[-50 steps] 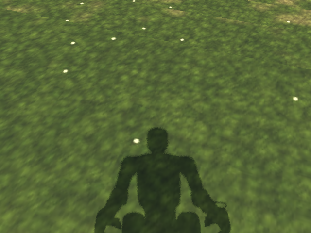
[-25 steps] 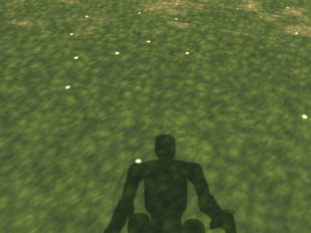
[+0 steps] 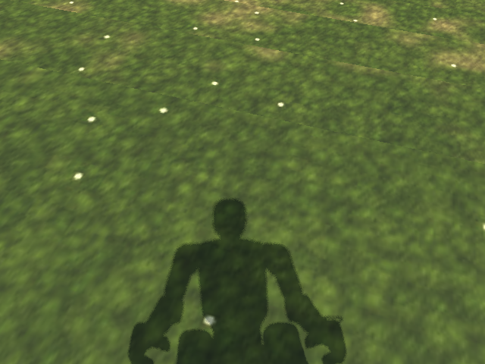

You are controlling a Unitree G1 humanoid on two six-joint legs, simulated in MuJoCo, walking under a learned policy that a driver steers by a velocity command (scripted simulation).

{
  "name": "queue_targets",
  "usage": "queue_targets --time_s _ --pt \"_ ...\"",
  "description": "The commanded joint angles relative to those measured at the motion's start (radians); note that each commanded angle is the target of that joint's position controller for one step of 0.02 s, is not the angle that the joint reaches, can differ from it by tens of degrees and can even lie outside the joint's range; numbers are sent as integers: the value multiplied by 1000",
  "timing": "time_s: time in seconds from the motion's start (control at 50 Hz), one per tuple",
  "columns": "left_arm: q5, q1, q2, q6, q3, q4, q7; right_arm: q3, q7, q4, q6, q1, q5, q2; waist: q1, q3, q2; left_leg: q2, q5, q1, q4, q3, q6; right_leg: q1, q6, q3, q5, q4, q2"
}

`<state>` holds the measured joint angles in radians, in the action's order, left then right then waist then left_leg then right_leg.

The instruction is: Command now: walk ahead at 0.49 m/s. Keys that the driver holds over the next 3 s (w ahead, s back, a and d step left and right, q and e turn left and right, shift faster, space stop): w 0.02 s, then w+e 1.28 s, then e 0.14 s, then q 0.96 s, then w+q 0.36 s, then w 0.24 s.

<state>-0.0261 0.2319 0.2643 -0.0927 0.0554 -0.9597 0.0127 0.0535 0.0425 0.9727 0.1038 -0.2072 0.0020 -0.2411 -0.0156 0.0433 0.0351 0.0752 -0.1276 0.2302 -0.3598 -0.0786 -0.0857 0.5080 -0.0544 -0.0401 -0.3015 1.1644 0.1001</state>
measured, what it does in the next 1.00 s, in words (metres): walks ahead, turning right: right foot, then left foot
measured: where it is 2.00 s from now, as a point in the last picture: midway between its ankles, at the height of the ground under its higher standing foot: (361, 244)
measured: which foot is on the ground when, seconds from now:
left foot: down 0.00-0.40, up 0.42-0.86, down 0.88-1.00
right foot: up 0.00-0.36, down 0.38-0.88, up 0.90-1.00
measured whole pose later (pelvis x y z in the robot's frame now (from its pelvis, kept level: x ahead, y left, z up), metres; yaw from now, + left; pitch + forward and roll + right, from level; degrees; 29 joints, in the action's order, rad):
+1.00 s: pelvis +0.58 -0.12 -0.01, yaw -29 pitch +2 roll +1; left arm -0.03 0.34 0.29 -0.04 0.07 -0.76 0.01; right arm 0.05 0.01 0.76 0.12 -0.13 0.01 -0.26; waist 0.02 0.01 0.04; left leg 0.03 -0.17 0.36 -0.49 -0.03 -0.02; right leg 0.40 -0.02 -0.09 -0.41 1.19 -0.03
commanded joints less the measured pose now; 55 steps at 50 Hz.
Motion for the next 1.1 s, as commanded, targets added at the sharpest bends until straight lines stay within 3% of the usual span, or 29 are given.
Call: queue_targets --time_s 0.02,0.06,0.14,0.26,0.3,0.32,0.34,0.36,0.38,0.4,0.42,0.44,0.46,0.48,0.52,0.56,0.6,0.7,0.8,0.84,0.86,0.88,0.9,0.92,0.94,0.96,0.98,1.02,1.1 --pt "9 62 57 18 21 39 9 15 -14 -48 22 39 3 -115 48 -6 -91 -285 -30 32 277 271 -169 77 26 -31 86 -79 74" --pt "14 -12 64 21 24 66 8 21 -32 -37 20 -1 8 -143 29 13 -80 -293 -4 -12 292 237 -164 167 47 -34 200 -182 80" --pt "10 -120 46 12 18 99 -11 20 -51 -23 16 -57 5 -153 -11 13 -75 -265 86 -74 287 106 -113 168 44 -9 404 -396 43" --pt "2 -286 29 9 -2 187 -49 25 -55 12 -9 -154 -3 -165 -70 53 -62 -327 160 -296 227 16 -89 235 11 28 357 -556 1" --pt "2 -298 40 8 -1 216 -66 31 -57 8 -25 -149 -7 -180 -58 50 -77 -352 283 -358 161 -4 -72 227 -14 58 256 -575 -17" --pt "2 -278 55 8 5 224 -73 35 -60 -3 -32 -129 -9 -195 -37 30 -95 -354 446 -369 102 -23 -60 175 -31 87 201 -580 -42" --pt "3 -229 79 10 17 224 -76 40 -64 -14 -39 -112 -9 -212 -4 -16 -119 -351 650 -372 10 -43 -46 84 -50 124 153 -574 -80" --pt "3 -104 113 13 39 200 -76 41 -70 -26 -50 -94 -8 -217 66 -90 -123 -331 797 -345 -160 -76 -24 -82 -75 154 158 -599 -127" --pt "0 69 181 16 75 156 -66 33 -76 -43 -53 -95 -4 -203 141 -185 -94 -288 743 -209 -398 -102 13 -350 -116 106 199 -626 -138" --pt "7 206 306 24 112 141 -47 4 -67 -87 -32 -162 17 -122 137 -324 106 -180 303 188 -792 -113 77 -752 -262 -321 162 -632 113" --pt "3 196 291 21 97 154 -49 -19 -50 -107 13 -162 13 -69 99 -437 192 -5 -425 466 -1023 76 99 -936 -387 -799 56 -836 265" --pt "13 186 214 18 74 157 -47 5 -34 -132 48 -53 -27 -159 137 -363 125 -76 -385 582 -1071 188 65 -906 -322 -695 38 -865 228" --pt "13 127 168 14 63 168 -43 5 -31 -152 63 6 -43 -167 121 -246 67 -123 -299 603 -1019 171 43 -772 -280 -536 98 -865 187" --pt "14 52 140 12 53 189 -44 8 -38 -149 65 19 -28 -161 73 -164 -26 -164 -234 550 -922 162 45 -603 -253 -422 191 -882 145" --pt "27 -25 104 11 39 222 -41 23 -47 -150 37 3 -3 -165 7 -106 -17 -203 -181 413 -800 163 64 -397 -234 -324 306 -931 89" --pt "19 -16 131 9 46 226 -31 22 -51 -164 15 -3 9 -137 -11 -87 -5 -198 -148 385 -712 146 99 -317 -245 -274 379 -957 68" --pt "13 19 162 7 56 224 -16 20 -56 -195 5 64 16 -126 1 -59 -3 -181 -46 409 -579 131 131 -282 -237 -231 413 -970 46" --pt "5 97 170 20 60 212 1 7 -44 -256 16 244 2 -92 72 -39 45 -103 239 312 -221 114 138 -248 -162 -194 282 -945 -14" --pt "1 139 161 36 61 203 10 20 -24 -292 35 282 -10 -147 70 -41 67 -87 158 279 -105 162 105 -391 -140 -329 241 -826 46" --pt "6 119 160 45 62 215 14 31 -23 -277 46 205 -11 -169 26 -63 96 -79 79 178 -76 145 75 -412 -123 -363 305 -749 45" --pt "9 105 134 46 52 229 11 46 -28 -254 51 104 -2 -196 -25 -126 87 -93 85 17 -54 142 43 -385 -96 -340 362 -644 -6" --pt "21 94 84 43 31 253 6 60 -36 -239 53 -48 15 -246 -93 -265 12 -238 52 -245 -92 268 -18 -264 -60 -267 271 -391 -68" --pt "-2 229 19 31 13 279 5 81 -39 -214 37 -156 27 -322 -45 -391 -295 -466 -112 -600 -33 701 -174 109 14 -132 -174 -54 -218" --pt "-16 260 102 26 19 267 6 66 -33 -216 30 -153 -2 -251 -46 -379 -329 -518 -306 -611 24 881 -192 261 25 -147 -294 113 -147" --pt "-15 170 171 32 37 269 5 46 -37 -236 23 -103 -7 -172 -72 -245 -206 -473 -326 -493 43 728 -146 304 34 -146 -205 163 -101" --pt "-4 97 174 38 40 283 7 38 -38 -244 15 -56 2 -150 -65 -157 -119 -426 -226 -357 56 575 -109 278 39 -106 -126 149 -63" --pt "7 53 160 38 43 299 5 32 -37 -238 10 -20 10 -136 -45 -94 -99 -387 -117 -243 84 483 -100 252 40 -99 -73 101 -36" --pt "-4 65 123 50 44 308 -6 26 -37 -229 12 4 14 -116 -7 -59 -142 -336 -9 -134 136 344 -85 181 35 -85 -27 41 4" --pt "1 18 77 67 35 350 -10 44 -37 -204 22 -8 4 -159 2 -37 -116 -347 131 -115 199 206 -121 223 54 -65 55 -73 29"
